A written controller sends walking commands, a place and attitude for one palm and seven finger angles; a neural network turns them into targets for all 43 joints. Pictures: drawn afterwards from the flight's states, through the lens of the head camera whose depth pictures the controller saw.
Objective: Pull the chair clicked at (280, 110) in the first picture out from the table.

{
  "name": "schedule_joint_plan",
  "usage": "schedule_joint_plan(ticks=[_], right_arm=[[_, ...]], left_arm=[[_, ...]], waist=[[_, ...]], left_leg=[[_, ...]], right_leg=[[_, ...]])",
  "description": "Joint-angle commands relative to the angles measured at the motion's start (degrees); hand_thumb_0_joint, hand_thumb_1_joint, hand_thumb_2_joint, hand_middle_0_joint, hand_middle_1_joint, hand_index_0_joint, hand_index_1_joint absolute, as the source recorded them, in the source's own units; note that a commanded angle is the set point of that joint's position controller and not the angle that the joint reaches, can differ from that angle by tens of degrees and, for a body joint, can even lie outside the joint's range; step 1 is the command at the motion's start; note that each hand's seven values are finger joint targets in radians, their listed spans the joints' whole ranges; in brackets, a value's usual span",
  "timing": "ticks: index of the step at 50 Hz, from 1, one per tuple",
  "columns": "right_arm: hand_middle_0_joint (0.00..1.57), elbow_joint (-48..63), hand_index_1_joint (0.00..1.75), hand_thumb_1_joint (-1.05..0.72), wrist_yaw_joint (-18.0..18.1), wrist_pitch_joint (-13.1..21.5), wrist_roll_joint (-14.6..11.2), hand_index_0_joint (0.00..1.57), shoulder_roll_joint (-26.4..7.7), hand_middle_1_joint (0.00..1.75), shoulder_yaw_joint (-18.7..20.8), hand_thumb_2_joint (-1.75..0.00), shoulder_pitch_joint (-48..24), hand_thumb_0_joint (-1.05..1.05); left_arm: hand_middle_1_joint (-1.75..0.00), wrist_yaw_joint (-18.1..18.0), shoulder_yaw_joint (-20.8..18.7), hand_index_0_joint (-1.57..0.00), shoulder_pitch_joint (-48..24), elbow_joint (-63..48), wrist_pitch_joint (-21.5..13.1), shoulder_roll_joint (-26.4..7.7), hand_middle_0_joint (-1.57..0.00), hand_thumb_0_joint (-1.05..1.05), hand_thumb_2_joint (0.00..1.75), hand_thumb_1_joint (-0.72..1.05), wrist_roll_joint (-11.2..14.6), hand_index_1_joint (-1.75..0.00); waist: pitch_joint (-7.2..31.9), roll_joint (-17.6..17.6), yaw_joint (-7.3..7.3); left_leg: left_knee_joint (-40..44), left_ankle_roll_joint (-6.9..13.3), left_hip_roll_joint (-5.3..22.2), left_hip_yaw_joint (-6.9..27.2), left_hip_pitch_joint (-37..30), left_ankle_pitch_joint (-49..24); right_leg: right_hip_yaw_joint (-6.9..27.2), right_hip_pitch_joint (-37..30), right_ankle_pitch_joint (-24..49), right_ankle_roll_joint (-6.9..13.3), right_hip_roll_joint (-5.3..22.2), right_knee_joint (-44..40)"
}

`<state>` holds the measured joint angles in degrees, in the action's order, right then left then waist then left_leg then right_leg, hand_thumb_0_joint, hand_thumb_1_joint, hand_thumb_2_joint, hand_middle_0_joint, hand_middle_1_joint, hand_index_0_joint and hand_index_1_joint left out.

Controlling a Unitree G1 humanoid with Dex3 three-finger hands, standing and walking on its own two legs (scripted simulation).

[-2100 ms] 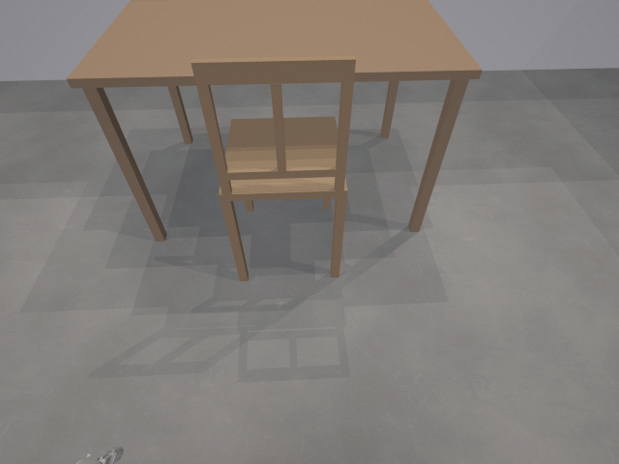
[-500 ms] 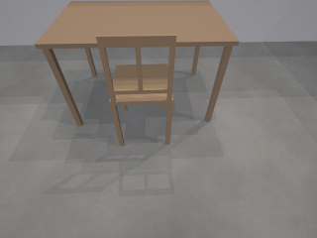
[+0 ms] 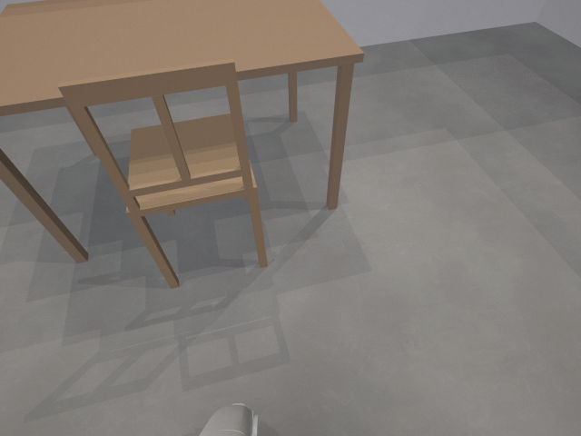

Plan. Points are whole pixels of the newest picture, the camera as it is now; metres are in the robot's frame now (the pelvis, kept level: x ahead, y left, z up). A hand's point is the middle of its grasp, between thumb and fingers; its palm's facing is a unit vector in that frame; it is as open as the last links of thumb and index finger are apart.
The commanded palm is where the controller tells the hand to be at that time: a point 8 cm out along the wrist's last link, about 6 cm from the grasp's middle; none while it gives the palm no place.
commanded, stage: walk to a spot facing it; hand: left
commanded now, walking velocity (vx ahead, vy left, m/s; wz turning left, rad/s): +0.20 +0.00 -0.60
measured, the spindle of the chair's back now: (173, 140) +0.77 +0.39 -0.09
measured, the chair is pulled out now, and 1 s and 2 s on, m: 0.00 0.00 0.00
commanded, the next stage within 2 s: turn to face it in 0.40 s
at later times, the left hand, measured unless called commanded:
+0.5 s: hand (166, 347) +0.28 +0.27 -0.17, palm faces -0.24 -0.94 -0.24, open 7.4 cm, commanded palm none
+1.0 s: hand (201, 329) +0.32 +0.22 -0.19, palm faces -0.19 -0.97 -0.15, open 7.4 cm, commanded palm none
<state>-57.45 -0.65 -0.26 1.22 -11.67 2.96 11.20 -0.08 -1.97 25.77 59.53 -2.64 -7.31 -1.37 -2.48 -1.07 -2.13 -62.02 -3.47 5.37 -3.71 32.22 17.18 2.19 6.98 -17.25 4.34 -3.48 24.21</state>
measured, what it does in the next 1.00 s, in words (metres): walks ahead: left foot, then right foot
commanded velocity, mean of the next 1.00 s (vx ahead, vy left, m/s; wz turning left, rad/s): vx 0.02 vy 0.00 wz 0.04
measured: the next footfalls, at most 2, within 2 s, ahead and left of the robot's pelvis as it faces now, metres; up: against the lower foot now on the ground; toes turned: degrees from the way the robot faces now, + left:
left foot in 0.26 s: +0.24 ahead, +0.15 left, +0.00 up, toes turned -4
right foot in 0.66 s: +0.19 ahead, -0.08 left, +0.00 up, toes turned -26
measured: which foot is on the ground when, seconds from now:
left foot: up 0.00-0.24, down 0.26-1.00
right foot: down 0.00-0.26, up 0.28-0.64, down 0.66-0.96, up 0.98-1.00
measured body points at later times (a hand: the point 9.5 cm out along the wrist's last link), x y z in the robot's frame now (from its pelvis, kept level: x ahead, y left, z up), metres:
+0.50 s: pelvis +0.15 +0.08 -0.01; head +0.18 +0.08 +0.44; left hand +0.29 +0.32 -0.15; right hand +0.16 -0.18 -0.14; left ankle +0.20 +0.15 -0.74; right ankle +0.12 -0.04 -0.67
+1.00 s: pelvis +0.18 +0.08 -0.02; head +0.21 +0.09 +0.43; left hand +0.33 +0.27 -0.18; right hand +0.12 -0.14 -0.17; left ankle +0.21 +0.16 -0.74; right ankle +0.15 -0.06 -0.72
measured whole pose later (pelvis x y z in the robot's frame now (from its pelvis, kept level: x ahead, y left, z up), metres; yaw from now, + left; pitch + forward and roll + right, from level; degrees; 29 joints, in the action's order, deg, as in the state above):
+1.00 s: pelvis +0.18 +0.08 -0.02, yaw -11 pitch -1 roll -1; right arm -58.4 -0.3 -1.5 1.5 -7.3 2.4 19.4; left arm -1.4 -3.3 8.0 54.9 2.7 -9.2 -0.8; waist -2.9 2.1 3.4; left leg -40.0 2.5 2.1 -7.2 18.2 20.7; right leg -8.3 19.7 -27.0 -2.7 6.9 46.9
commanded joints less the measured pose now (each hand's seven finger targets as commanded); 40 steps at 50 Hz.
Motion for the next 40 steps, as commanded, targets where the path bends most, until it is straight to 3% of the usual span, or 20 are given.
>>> schedule_joint_plan(ticks=[1, 7, 9, 10, 11, 12, 13, 14, 16, 18, 20, 24, 28, 31, 32, 33, 34, 35, 36, 40], right_arm=[[0.20, 8.22, 0.30, -0.90, 0.00, 2.21, -0.32, 0.20, -3.15, 0.30, 1.24, -0.90, -7.78, 0.00], [0.20, 11.92, 0.30, -0.90, 0.12, 2.88, -0.81, 0.20, -2.33, 0.30, 0.91, -0.90, -13.49, 0.00], [0.20, 11.39, 0.30, -0.90, 0.81, 3.13, -1.03, 0.20, -3.21, 0.30, 0.95, -0.90, -9.31, 0.00], [0.20, 9.53, 0.30, -0.90, 1.57, 3.13, -0.88, 0.20, -4.28, 0.30, 1.16, -0.90, -3.09, 0.00], [0.20, 7.36, 0.30, -0.90, 2.49, 3.20, -0.57, 0.20, -7.00, 0.30, 1.51, -0.90, 5.11, 0.00], [0.20, 6.35, 0.30, -0.90, 2.91, 3.39, 0.22, 0.20, -13.64, 0.30, 2.86, -0.90, 10.61, 0.00], [0.20, 6.66, 0.30, -0.90, 2.57, 2.74, -0.23, 0.20, -15.03, 0.30, 2.45, -0.90, 12.00, 0.00], [0.20, 8.07, 0.30, -0.90, 2.47, 2.74, -0.49, 0.20, -12.79, 0.30, 1.75, -0.90, 7.77, 0.00], [0.20, 9.47, 0.30, -0.90, 2.60, 2.78, -0.19, 0.20, -7.81, 0.30, 0.72, -0.90, -0.51, 0.00], [0.20, 9.28, 0.30, -0.90, 2.63, 3.03, 0.08, 0.20, -5.76, 0.30, 0.05, -0.90, -2.51, 0.00], [0.20, 9.09, 0.30, -0.90, 2.71, 2.97, -0.05, 0.20, -6.56, 0.30, 0.44, -0.90, -1.82, 0.00], [0.20, 8.35, 0.30, -0.90, 2.36, 2.58, 0.09, 0.20, -8.51, 0.30, 1.43, -0.90, 0.55, 0.00], [0.20, 5.23, 0.30, -0.90, 1.96, 2.23, 0.69, 0.20, -8.31, 0.30, 1.06, -0.90, 5.54, 0.00], [0.20, 2.48, 0.30, -0.90, 1.90, 2.22, 0.43, 0.20, -7.59, 0.30, 0.30, -0.90, 6.40, 0.00], [0.20, 1.50, 0.30, -0.90, 1.71, 2.59, 0.00, 0.20, -7.16, 0.30, 0.08, -0.90, 6.72, 0.00], [0.20, 0.83, 0.30, -0.90, 1.44, 2.77, -0.59, 0.20, -4.50, 0.30, -0.83, -0.90, 7.96, 0.00], [0.20, 0.26, 0.30, -0.90, 1.14, 2.34, -0.80, 0.20, -1.28, 0.30, -1.71, -0.90, 8.84, 0.00], [0.20, -0.39, 0.30, -0.90, 1.28, 1.02, -0.70, 0.20, -1.22, 0.30, -1.70, -0.90, 8.80, 0.00], [0.20, -0.49, 0.30, -0.90, 1.36, 0.13, -0.50, 0.20, -2.28, 0.30, -1.29, -0.90, 7.53, 0.00], [0.20, -1.01, 0.30, -0.90, 1.16, -1.01, -0.64, 0.20, -2.18, 0.30, -0.41, -0.90, 9.50, 0.00]], left_arm=[[-0.30, -0.85, -2.91, -0.20, 4.24, -2.32, -1.31, -11.67, -0.20, 0.00, 0.90, 0.90, 0.07, -0.30], [-0.30, -1.54, -3.49, -0.20, 3.87, -2.76, -0.63, -12.11, -0.20, 0.00, 0.90, 0.90, -0.35, -0.30], [-0.30, -1.74, -4.07, -0.20, 1.37, -3.66, -0.19, -13.14, -0.20, 0.00, 0.90, 0.90, -0.24, -0.30], [-0.30, -1.66, -4.27, -0.20, 0.21, -4.14, 0.14, -13.26, -0.20, 0.00, 0.90, 0.90, -0.04, -0.30], [-0.30, -1.53, -4.52, -0.20, -0.41, -4.71, 0.31, -12.29, -0.20, 0.00, 0.90, 0.90, 0.59, -0.30], [-0.30, -0.94, -4.64, -0.20, 2.18, -5.42, 0.70, -9.15, -0.20, 0.00, 0.90, 0.90, 1.55, -0.30], [-0.30, -0.51, -4.36, -0.20, 3.41, -6.17, 0.59, -8.13, -0.20, 0.00, 0.90, 0.90, 1.19, -0.30], [-0.30, -0.40, -4.11, -0.20, 1.63, -6.35, 1.24, -8.97, -0.20, 0.00, 0.90, 0.90, 0.54, -0.30], [-0.30, 0.68, -4.35, -0.20, -2.83, -7.39, 2.51, -8.74, -0.20, 0.00, 0.90, 0.90, -0.18, -0.30], [-0.30, 1.70, -4.19, -0.20, -3.10, -7.51, 3.96, -7.58, -0.20, 0.00, 0.90, 0.90, -0.24, -0.30], [-0.30, 1.85, -4.03, -0.20, -3.73, -8.06, 4.98, -7.27, -0.20, 0.00, 0.90, 0.90, 0.11, -0.30], [-0.30, 2.05, -3.75, -0.20, -10.12, -10.98, 5.70, -7.19, -0.20, 0.00, 0.90, 0.90, -0.07, -0.30], [-0.30, 0.94, -2.12, -0.20, -13.86, -10.91, 4.59, -5.63, -0.20, 0.00, 0.90, 0.90, -0.28, -0.30], [-0.30, -0.11, -1.19, -0.20, -12.61, -8.36, 3.06, -6.49, -0.20, 0.00, 0.90, 0.90, -0.10, -0.30], [-0.30, -0.50, -1.34, -0.20, -12.38, -7.36, 2.09, -9.65, -0.20, 0.00, 0.90, 0.90, -0.14, -0.30], [-0.30, -1.04, -1.02, -0.20, -11.81, -6.05, 1.18, -12.28, -0.20, 0.00, 0.90, 0.90, -0.03, -0.30], [-0.30, -1.42, -0.55, -0.20, -11.21, -4.85, 1.17, -12.91, -0.20, 0.00, 0.90, 0.90, 0.23, -0.30], [-0.30, -1.68, -1.17, -0.20, -11.44, -4.41, 1.18, -13.98, -0.20, 0.00, 0.90, 0.90, 0.38, -0.30], [-0.30, -1.83, -1.30, -0.20, -11.88, -4.28, 1.44, -14.01, -0.20, 0.00, 0.90, 0.90, 0.48, -0.30], [-0.30, -2.47, -2.20, -0.20, -16.07, -5.72, 2.33, -14.35, -0.20, 0.00, 0.90, 0.90, 0.07, -0.30]], waist=[[-0.92, 6.64, -0.52], [-1.66, 8.99, -1.69], [1.07, 9.86, 0.50], [3.21, 8.86, 3.19], [7.20, 6.31, 6.21], [13.48, -9.18, 6.85], [14.18, -13.71, 5.27], [9.98, -7.66, 4.54], [0.20, -10.01, 1.85], [-0.28, -8.79, -0.22], [2.66, -7.98, -0.14], [2.40, -5.69, 1.51], [3.79, -6.02, 3.46], [5.21, -3.76, 1.44], [6.26, -0.77, 0.88], [8.96, 4.30, 1.39], [8.41, 6.55, 1.95], [8.06, 13.98, 1.60], [5.99, 15.14, 0.77], [2.55, 9.21, 1.79]], left_leg=[[3.37, -0.20, 0.38, 0.98, 8.35, -5.15], [16.32, 0.99, -2.09, 0.33, 1.59, -2.57], [24.98, 1.72, -4.00, -0.43, -8.20, -2.32], [30.96, 2.16, -5.22, -1.52, -18.58, -7.19], [34.15, 2.93, -1.61, 1.18, -32.36, -13.48], [34.36, 8.65, 15.71, 18.82, -43.77, -25.71], [40.34, 14.57, 25.33, 27.68, -38.82, -28.18], [43.99, 15.72, 24.78, 25.83, -30.83, -16.99], [47.46, 13.85, 19.60, 17.58, -18.32, -5.63], [46.83, 11.47, 14.72, 7.01, -14.53, -12.77], [45.56, 11.65, 13.93, 1.98, -16.41, -18.41], [45.84, 12.58, 15.67, -1.33, -19.72, -17.01], [42.40, 13.43, 14.28, -0.64, -20.91, -26.11], [37.78, 10.32, 10.76, 0.11, -18.82, -25.30], [35.52, 7.43, 8.07, -0.41, -17.33, -20.68], [34.02, 4.50, 5.48, -2.31, -13.54, -12.08], [34.40, 2.76, 2.60, -3.76, -12.32, -1.45], [30.83, 1.88, 0.49, -3.85, -12.40, 5.66], [25.72, 1.76, 0.04, -3.41, -12.32, 10.88], [13.15, 1.24, -1.01, -1.11, -8.48, 11.58]], right_leg=[[15.26, -3.36, 23.78, 6.91, 14.30, -9.47], [17.10, -4.05, 34.83, 5.48, 13.54, -5.02], [16.28, -3.51, 43.11, 4.00, 12.34, 0.84], [14.51, 0.67, 42.76, 2.30, 9.99, 6.36], [13.33, 7.62, 34.38, 0.70, 7.11, 14.60], [5.76, 18.86, 3.71, -2.65, -0.98, 31.01], [1.46, 22.15, -19.39, -3.93, -1.28, 45.37], [0.92, 23.44, -18.58, -4.21, 1.37, 51.05], [-0.31, 26.12, -11.37, -5.22, 6.20, 52.79], [-2.16, 22.97, -5.94, -5.81, 7.50, 48.06], [-3.52, 20.94, -5.00, -6.30, 7.72, 42.93], [-4.58, 21.32, -3.46, -6.92, 8.64, 32.31], [-6.25, 14.86, -2.64, -6.01, 6.63, 20.83], [-7.04, 3.31, 5.17, -5.36, 5.62, 4.54], [-4.80, -2.17, 10.29, -4.70, 7.85, -1.99], [1.66, -8.05, 20.00, -2.57, 15.67, -2.16], [3.25, -7.43, 28.96, -0.22, 21.88, -0.93], [3.98, -5.71, 31.83, 2.29, 22.92, -1.36], [2.76, -2.57, 31.94, 3.45, 23.75, -3.31], [-2.31, -1.08, 33.22, 4.75, 24.77, -2.16]])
